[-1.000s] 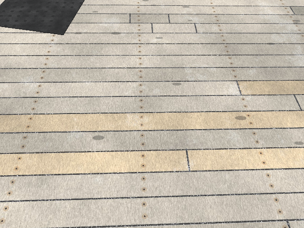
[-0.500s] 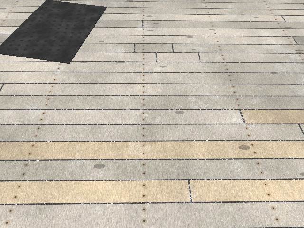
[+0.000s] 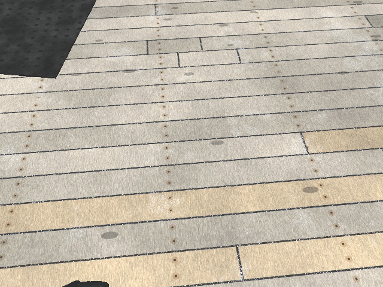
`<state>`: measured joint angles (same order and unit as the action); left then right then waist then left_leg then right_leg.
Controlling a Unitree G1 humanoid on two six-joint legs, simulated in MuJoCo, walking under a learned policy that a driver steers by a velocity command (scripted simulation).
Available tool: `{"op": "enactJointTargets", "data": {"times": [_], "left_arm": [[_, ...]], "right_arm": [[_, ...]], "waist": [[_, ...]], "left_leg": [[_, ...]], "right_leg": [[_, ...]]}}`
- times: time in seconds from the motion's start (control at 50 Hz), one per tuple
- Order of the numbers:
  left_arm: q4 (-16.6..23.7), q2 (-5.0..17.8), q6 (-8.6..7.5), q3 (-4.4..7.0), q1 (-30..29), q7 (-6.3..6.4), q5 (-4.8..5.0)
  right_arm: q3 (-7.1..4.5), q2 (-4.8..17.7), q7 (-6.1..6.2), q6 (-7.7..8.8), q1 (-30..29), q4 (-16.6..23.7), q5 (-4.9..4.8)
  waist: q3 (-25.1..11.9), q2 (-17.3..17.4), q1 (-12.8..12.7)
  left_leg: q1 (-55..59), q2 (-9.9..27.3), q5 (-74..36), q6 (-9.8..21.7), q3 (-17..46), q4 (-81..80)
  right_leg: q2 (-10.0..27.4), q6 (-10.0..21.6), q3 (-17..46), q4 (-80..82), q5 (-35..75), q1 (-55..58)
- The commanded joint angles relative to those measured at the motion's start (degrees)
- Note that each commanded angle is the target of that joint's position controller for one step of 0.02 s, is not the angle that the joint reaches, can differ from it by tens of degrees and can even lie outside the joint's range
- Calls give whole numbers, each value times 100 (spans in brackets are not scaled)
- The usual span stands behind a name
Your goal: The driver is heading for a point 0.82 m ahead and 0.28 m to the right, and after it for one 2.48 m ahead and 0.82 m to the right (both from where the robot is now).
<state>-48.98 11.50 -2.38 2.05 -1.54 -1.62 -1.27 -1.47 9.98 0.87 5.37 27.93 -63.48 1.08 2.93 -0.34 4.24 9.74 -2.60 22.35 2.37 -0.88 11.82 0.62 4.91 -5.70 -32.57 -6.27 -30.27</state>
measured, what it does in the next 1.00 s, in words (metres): walks ahead, turning right: right foot, then left foot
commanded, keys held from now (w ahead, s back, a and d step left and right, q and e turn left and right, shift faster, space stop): w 0.44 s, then w+e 0.56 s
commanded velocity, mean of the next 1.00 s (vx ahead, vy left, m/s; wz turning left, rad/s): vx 0.49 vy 0.00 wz -0.21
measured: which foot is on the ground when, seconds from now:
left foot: down 0.00-0.02, up 0.04-0.54, down 0.56-1.00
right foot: up 0.00-0.02, down 0.04-0.56, up 0.58-1.00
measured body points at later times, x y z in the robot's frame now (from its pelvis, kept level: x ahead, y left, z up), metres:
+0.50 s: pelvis +0.28 -0.01 +0.01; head +0.31 +0.00 +0.46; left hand +0.19 +0.22 -0.14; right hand +0.47 -0.22 -0.11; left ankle +0.44 +0.11 -0.70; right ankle +0.15 -0.09 -0.73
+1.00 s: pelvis +0.54 +0.00 +0.01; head +0.57 -0.01 +0.46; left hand +0.77 +0.18 -0.11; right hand +0.44 -0.22 -0.14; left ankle +0.45 +0.10 -0.73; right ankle +0.67 -0.15 -0.69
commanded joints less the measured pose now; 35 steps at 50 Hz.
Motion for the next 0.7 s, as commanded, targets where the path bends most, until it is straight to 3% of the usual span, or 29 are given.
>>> {"op": "enactJointTargets", "data": {"times": [0.02, 0.04, 0.06, 0.08, 0.1, 0.12, 0.14, 0.16, 0.18, 0.24, 0.3, 0.36, 0.46, 0.52, 0.54, 0.56, 0.58, 0.6, 0.62, 0.64, 0.66, 0.68, 0.7], "left_arm": [[-342, 778, -132, 302, 1857, 151, -39], [-524, 1210, -174, 427, 2815, 211, -185], [-532, 1684, -157, 512, 2947, 170, -218], [-483, 1381, -87, 478, 2408, 130, 25], [-369, 1003, -106, 366, 1731, 122, 74], [-365, 691, -165, 281, 1478, 97, 49], [-436, 525, -216, 225, 1444, 106, 42], [-541, 420, -253, 182, 1527, 133, 44], [-628, 368, -300, 158, 1702, 139, 29], [-764, 618, -373, 186, 2047, 160, 34], [-849, 569, -365, 152, 2370, 157, 46], [-924, 580, -371, 128, 2677, 160, 62], [-1133, 598, -335, 117, 3177, 217, 10], [-1131, 749, -290, 151, 2989, 266, -42], [-1110, 812, -284, 167, 2874, 263, -35], [-1078, 804, -275, 159, 2747, 241, 8], [-876, 610, -298, 95, 2655, 213, 87], [-794, -61, -269, -28, 3438, 198, 336], [-890, 665, -203, 171, 3068, 256, 172], [-749, 648, -206, 213, 2593, 234, 135], [-700, 477, -209, 197, 2363, 216, 114], [-694, 421, -144, 224, 2220, 169, 43], [-675, 336, -54, 232, 2405, 115, -12]], "right_arm": [[-179, 997, 29, 12, -128, 159, -13], [-117, 772, 8, -1, -49, 295, -39], [-16, 86, -55, -21, 699, 337, -211], [-171, 727, -51, -38, 180, 342, -61], [-213, 813, -80, -19, -450, 561, -29], [-202, 718, -100, 12, -712, 624, -19], [-214, 631, -118, -33, -769, 607, 41], [-190, 489, -154, -109, -546, 573, 97], [-180, 396, -174, -170, -510, 545, 118], [-171, 347, -222, -286, -982, 746, 136], [-160, 425, -249, -306, -1888, 1055, 105], [-101, 329, -284, -282, -2524, 1266, 47], [-100, 425, -263, -242, -3233, 1545, 28], [-161, 561, -227, -146, -2950, 1568, 21], [-214, 653, -186, -99, -2413, 1408, 28], [-297, 810, -124, -25, -1433, 1100, 76], [-433, 1289, -35, 37, -366, 921, 235], [-569, 1832, -50, -4, -107, 895, 285], [-505, 1441, -77, -96, -507, 1002, 128], [-383, 1047, -88, -86, -1108, 1094, 86], [-313, 778, -101, -37, -1353, 1106, 94], [-270, 614, -75, -11, -1453, 1066, 65], [-248, 578, -33, 21, -1456, 1013, 38]], "waist": [[-653, 336, -1167], [-1297, -152, -1429], [-1986, -1409, -1007], [-1519, -539, -954], [-608, -310, -736], [-272, -46, -617], [-94, -22, -443], [-136, -252, -283], [-155, -196, -238], [65, -238, -210], [299, -175, -389], [299, -197, -561], [378, -294, -800], [239, -366, -546], [-32, -384, -314], [-561, -192, 117], [-1344, 243, 484], [-2144, 1590, 159], [-1825, 615, 141], [-985, 385, -69], [-543, 210, -173], [-317, 219, -295], [-297, 558, -458]], "left_leg": [[-1048, 1163, -5803, 486, 64, 2397], [-2214, 876, -3833, 405, -97, 4127], [-4086, -237, 764, 197, -147, 6288], [-4585, 41, 463, 328, 502, 6693], [-4750, 374, -175, 371, 440, 6501], [-4514, 564, -552, 376, 429, 6148], [-4179, 702, -696, 361, 428, 5849], [-3860, 754, -703, 294, 400, 5633], [-3760, 763, -674, 239, 360, 5519], [-4123, 885, -969, 82, 184, 4943], [-4612, 952, -1595, -88, 6, 3994], [-4469, 801, -2139, -116, -205, 3010], [-4479, 624, -2065, 30, -319, 2288], [-3887, 382, -1399, 208, -319, 1893], [-3147, 193, -1253, 289, -389, 1699], [-1830, 168, -1554, 427, -387, 1329], [-217, 1322, -1097, 707, 796, 1263], [1282, 2986, -688, 1378, 3311, 723], [665, 2775, -347, 1258, 3446, 474], [-150, 2539, -495, 1062, 2527, 332], [-763, 2313, -1215, 910, 1867, 170], [-1229, 1986, -1301, 658, 1303, -27], [-1509, 1963, -1512, 623, 979, -95]], "right_leg": [[-355, 375, -120, 410, -47, 2547], [858, 646, 1245, 546, -977, 3951], [2486, 1508, 4279, 1397, -1596, 5150], [2197, 1421, 4587, 1918, -2403, 4482], [1993, 1210, 3550, 2002, -2309, 3564], [1737, 1056, 2912, 2176, -1497, 2864], [1415, 821, 2337, 2265, -848, 2378], [1337, 780, 2004, 2308, -406, 2097], [1288, 798, 1831, 2320, -9, 2037], [1223, 873, 1463, 2576, 116, 1880], [1034, 800, 1166, 2748, 296, 2127], [904, 665, 850, 2660, 979, 2394], [1139, 667, 881, 2336, 1732, 3245], [1221, 571, 971, 1643, 3059, 3546], [1136, 492, 937, 1064, 3722, 3467], [872, 367, 740, 2, 3612, 3047], [566, 243, 566, -1580, 1950, 1869], [-390, -3, 162, -3555, -2152, -141], [-135, 93, 811, -4091, -2153, -460], [115, 123, 888, -4024, -1619, -576], [297, 111, 886, -3821, -1275, -478], [408, 109, 875, -3610, -1098, -296], [464, 44, 828, -3508, -1025, -92]]}}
